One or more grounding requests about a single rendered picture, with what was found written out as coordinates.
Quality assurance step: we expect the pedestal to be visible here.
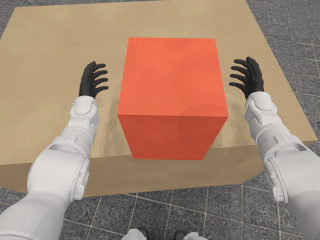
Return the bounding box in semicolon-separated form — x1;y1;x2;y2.
0;0;318;198

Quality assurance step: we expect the robot right foot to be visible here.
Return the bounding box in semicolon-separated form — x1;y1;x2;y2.
173;230;186;240

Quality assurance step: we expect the right robot hand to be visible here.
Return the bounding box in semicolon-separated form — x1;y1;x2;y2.
229;56;265;100

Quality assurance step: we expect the right robot forearm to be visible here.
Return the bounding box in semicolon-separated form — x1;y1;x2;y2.
244;91;320;163

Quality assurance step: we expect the left robot upper arm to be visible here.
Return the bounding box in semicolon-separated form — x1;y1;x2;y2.
0;149;90;240

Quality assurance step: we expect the robot left foot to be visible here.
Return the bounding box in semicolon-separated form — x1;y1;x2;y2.
138;227;149;240

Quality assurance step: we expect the left robot hand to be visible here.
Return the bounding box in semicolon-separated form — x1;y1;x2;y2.
78;61;109;99

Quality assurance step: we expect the right robot upper arm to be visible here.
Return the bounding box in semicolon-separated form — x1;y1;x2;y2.
263;150;320;240

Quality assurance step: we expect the left robot forearm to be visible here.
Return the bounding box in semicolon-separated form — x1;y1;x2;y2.
27;95;100;192

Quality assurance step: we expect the carton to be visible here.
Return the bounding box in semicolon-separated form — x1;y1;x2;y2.
117;37;229;161

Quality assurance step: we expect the robot foot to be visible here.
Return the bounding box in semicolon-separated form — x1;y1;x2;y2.
138;227;149;240
173;230;186;240

